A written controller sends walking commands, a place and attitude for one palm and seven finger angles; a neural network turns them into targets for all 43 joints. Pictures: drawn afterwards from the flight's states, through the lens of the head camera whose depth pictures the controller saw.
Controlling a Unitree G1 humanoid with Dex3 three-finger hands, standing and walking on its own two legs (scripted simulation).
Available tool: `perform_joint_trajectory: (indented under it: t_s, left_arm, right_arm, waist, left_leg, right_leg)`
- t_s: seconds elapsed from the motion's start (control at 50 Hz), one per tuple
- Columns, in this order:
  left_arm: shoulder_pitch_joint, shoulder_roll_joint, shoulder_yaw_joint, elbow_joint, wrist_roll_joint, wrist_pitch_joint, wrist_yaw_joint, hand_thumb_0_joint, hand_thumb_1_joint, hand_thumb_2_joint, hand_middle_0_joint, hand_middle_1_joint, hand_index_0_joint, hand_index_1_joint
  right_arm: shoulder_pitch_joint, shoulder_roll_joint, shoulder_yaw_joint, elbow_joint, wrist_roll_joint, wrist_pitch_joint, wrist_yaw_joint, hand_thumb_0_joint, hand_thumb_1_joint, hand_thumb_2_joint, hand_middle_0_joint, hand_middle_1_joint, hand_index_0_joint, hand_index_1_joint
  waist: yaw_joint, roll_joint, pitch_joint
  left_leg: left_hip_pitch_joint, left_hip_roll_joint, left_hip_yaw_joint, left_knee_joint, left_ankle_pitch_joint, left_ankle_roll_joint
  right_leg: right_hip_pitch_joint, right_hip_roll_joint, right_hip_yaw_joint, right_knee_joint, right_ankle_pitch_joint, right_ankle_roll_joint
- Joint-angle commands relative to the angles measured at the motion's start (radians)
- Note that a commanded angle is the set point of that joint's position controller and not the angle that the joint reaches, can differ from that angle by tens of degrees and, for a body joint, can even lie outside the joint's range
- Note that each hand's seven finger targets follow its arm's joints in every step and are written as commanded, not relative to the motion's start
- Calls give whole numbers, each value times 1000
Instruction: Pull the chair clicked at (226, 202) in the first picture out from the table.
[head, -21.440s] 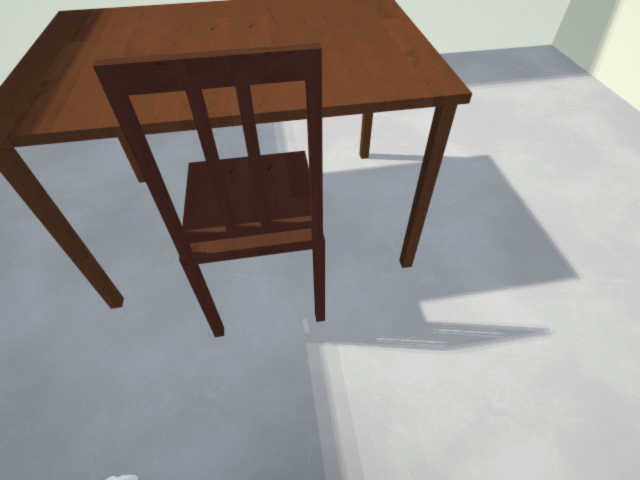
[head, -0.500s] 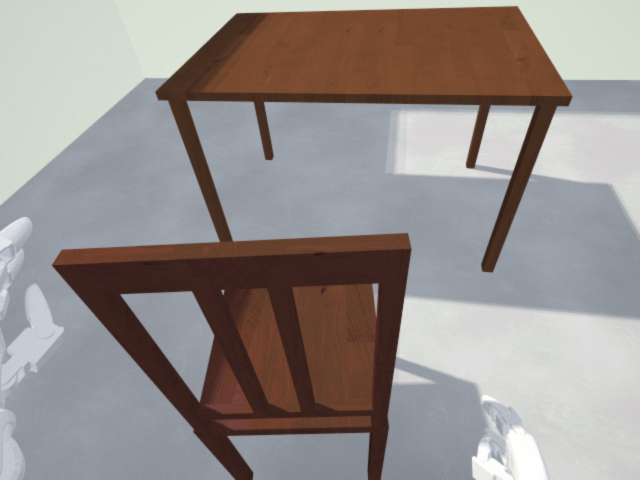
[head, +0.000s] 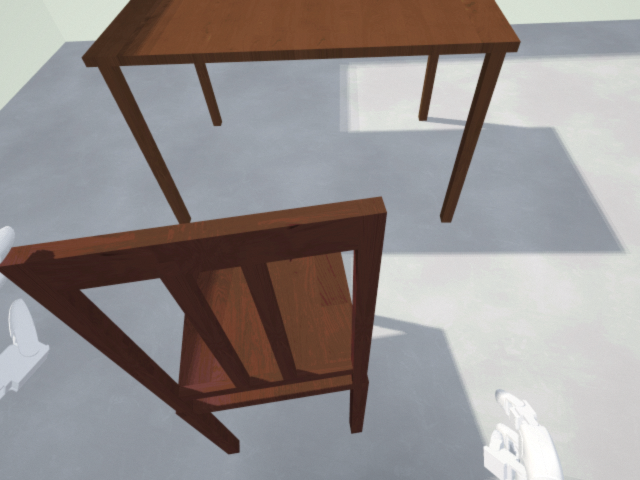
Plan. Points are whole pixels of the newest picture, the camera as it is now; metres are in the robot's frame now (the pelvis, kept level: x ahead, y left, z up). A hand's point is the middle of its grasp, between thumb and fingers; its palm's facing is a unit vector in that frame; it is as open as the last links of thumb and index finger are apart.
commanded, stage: step back with the hand held close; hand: left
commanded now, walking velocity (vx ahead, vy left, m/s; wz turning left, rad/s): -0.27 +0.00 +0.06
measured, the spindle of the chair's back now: (216, 339) +0.31 +0.18 -0.06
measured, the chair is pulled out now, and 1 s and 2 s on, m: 0.66 0.66 0.66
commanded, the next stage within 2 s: stop stepping back and stand still in 1.70 s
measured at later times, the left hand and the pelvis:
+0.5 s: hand (17, 405) +0.16 +0.25 +0.16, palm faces +0.47 -0.72 -0.51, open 7.4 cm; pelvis -0.04 -0.02 -0.01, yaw +1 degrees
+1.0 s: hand out of the picture +0.15 +0.26 +0.16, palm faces +0.50 -0.66 -0.56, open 7.4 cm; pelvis -0.05 -0.02 -0.02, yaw +3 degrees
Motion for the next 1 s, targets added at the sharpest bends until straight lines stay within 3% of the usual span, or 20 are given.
perform_joint_trajectory:
  t_s: [0.0,0.06,0.14,0.22,0.32,0.34,0.4,0.46,0.52,0.56,0.6,0.7,0.74,0.78,0.84,0.86,0.94,0.98]
  left_arm:
    - [32,230,202,-259,-7,-73,48,0,900,900,-200,-300,-200,-300]
    - [38,213,191,-270,-8,-74,52,0,900,900,-200,-300,-200,-300]
    - [14,195,170,-250,-10,-66,57,0,900,900,-200,-300,-200,-300]
    - [-42,173,139,-227,-7,-55,59,0,900,900,-200,-300,-200,-300]
    - [-103,192,132,-238,2,-58,58,0,900,900,-200,-300,-200,-300]
    - [-108,220,152,-248,4,-59,63,0,900,900,-200,-300,-200,-300]
    - [-80,220,160,-263,5,-65,65,0,900,900,-200,-300,-200,-300]
    - [-38,224,178,-278,8,-73,70,0,900,900,-200,-300,-200,-300]
    - [-12,225,191,-290,9,-80,69,0,900,900,-200,-300,-200,-300]
    - [9,220,198,-261,8,-84,71,0,900,900,-200,-300,-200,-300]
    - [4,217,197,-252,9,-85,71,0,900,900,-200,-300,-200,-300]
    - [-11,224,187,-264,10,-93,74,0,900,900,-200,-300,-200,-300]
    - [-2,252,209,-274,15,-97,79,0,900,900,-200,-300,-200,-300]
    - [4,235,204,-306,20,-107,75,0,900,900,-200,-300,-200,-300]
    - [0,244,233,-303,23,-117,72,0,900,900,-200,-300,-200,-300]
    - [-2,230,229,-310,20,-121,69,0,900,900,-200,-300,-200,-300]
    - [-40,231,230,-312,5,-129,60,0,900,900,-200,-300,-200,-300]
    - [-60,210,203,-326,3,-133,53,0,900,900,-200,-300,-200,-300]
  right_arm:
    - [-87,-81,-32,-166,2,-48,-17,0,-900,-900,200,300,200,300]
    - [-76,-77,-29,-160,1,-55,-23,0,-900,-900,200,300,200,300]
    - [-66,-83,-32,-149,2,-61,-29,0,-900,-900,200,300,200,300]
    - [-43,-86,-25,-151,-4,-59,-30,0,-900,-900,200,300,200,300]
    - [-23,-90,-18,-152,-15,-58,-29,0,-900,-900,200,300,200,300]
    - [-24,-95,-19,-146,-14,-57,-31,0,-900,-900,200,300,200,300]
    - [-23,-95,-9,-159,-18,-53,-25,0,-900,-900,200,300,200,300]
    - [-25,-100,-10,-165,-15,-54,-25,0,-900,-900,200,300,200,300]
    - [-31,-104,-21,-169,-14,-59,-19,0,-900,-900,200,300,200,300]
    - [-38,-95,-24,-161,-10,-64,-19,0,-900,-900,200,300,200,300]
    - [-27,-101,-34,-158,-9,-66,-16,0,-900,-900,200,300,200,300]
    - [-19,-105,-40,-131,-19,-59,-9,0,-900,-900,200,300,200,300]
    - [-42,-108,-42,-123,-19,-57,-12,0,-900,-900,200,300,200,300]
    - [-41,-111,-37,-134,-22,-58,-11,0,-900,-900,200,300,200,300]
    - [-59,-104,-40,-134,-17,-73,-20,0,-900,-900,200,300,200,300]
    - [-49,-94,-42,-136,-18,-79,-22,0,-900,-900,200,300,200,300]
    - [-34,-90,-50,-114,-21,-97,-22,0,-900,-900,200,300,200,300]
    - [-13,-91,-51,-112,-26,-97,-17,0,-900,-900,200,300,200,300]
  waist:
    - [30,2,-218]
    - [26,67,-210]
    - [22,64,-171]
    - [25,4,-114]
    - [23,-111,-93]
    - [21,-100,-89]
    - [26,-94,-122]
    - [26,1,-144]
    - [28,17,-167]
    - [27,53,-172]
    - [26,-3,-158]
    - [19,-125,-183]
    - [21,-80,-180]
    - [23,-15,-184]
    - [22,103,-186]
    - [21,110,-196]
    - [13,50,-191]
    - [8,-4,-186]
  left_leg:
    - [-183,145,-120,-69,307,8]
    - [-212,155,-126,-69,285,11]
    - [-276,165,-131,-72,185,20]
    - [-370,158,-133,-70,-11,29]
    - [-325,92,-112,7,-186,30]
    - [-308,87,-111,10,-194,31]
    - [-300,86,-120,4,-215,37]
    - [-347,116,-147,-63,-211,47]
    - [-391,137,-154,-61,-81,43]
    - [-438,149,-153,-70,-93,45]
    - [-468,136,-147,-33,-127,41]
    - [-333,78,-127,59,-116,21]
    - [-333,100,-141,22,-96,30]
    - [-386,138,-176,-35,-86,45]
    - [-540,215,-219,-90,-34,75]
    - [-551,225,-210,-74,-4,74]
    - [-510,201,-180,21,57,57]
    - [-477,150,-152,95,-20,39]
  right_leg:
    - [268,-81,75,82,332,-32]
    - [254,-78,64,108,291,-29]
    - [233,-71,74,127,225,-25]
    - [207,-69,105,116,90,-25]
    - [76,-108,206,-63,-193,-41]
    - [58,-116,219,-97,-233,-46]
    - [55,-117,209,-135,-352,-41]
    - [127,-86,165,-83,-306,-26]
    - [202,-71,128,10,-70,-23]
    - [243,-77,117,64,-7,-22]
    - [231,-88,145,59,-1,-31]
    - [106,-157,200,-75,-53,-69]
    - [102,-142,177,-64,-74,-62]
    - [140,-98,137,15,-73,-42]
    - [272,-45,66,220,91,-15]
    - [285,-43,54,261,136,-12]
    - [228,-73,95,283,223,-36]
    - [169,-113,153,221,254,-62]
